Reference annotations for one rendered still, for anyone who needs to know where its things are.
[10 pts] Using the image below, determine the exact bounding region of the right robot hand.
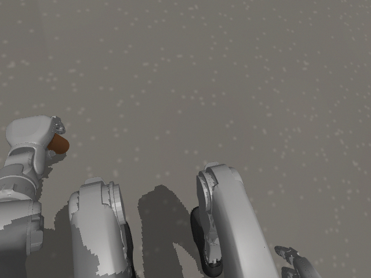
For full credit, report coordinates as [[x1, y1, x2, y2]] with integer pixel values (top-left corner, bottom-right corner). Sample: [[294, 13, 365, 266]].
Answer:
[[274, 246, 322, 278]]

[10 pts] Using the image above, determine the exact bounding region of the right robot foot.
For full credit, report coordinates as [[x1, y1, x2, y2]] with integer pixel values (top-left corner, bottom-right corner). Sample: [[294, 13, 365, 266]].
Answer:
[[190, 206, 223, 278]]

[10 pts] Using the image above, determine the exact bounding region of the left robot foot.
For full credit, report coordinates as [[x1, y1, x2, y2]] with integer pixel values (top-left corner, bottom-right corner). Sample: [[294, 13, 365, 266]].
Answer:
[[124, 221, 136, 278]]

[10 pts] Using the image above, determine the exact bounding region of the can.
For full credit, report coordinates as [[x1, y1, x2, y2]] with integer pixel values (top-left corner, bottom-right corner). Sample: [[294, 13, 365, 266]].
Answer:
[[47, 133, 70, 154]]

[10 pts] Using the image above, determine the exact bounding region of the left robot arm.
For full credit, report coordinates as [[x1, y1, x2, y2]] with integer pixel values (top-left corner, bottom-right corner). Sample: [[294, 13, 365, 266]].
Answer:
[[0, 143, 46, 278]]

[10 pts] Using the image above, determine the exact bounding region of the left robot hand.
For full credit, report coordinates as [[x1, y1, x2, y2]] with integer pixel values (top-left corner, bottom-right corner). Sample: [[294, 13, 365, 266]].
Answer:
[[5, 115, 66, 160]]

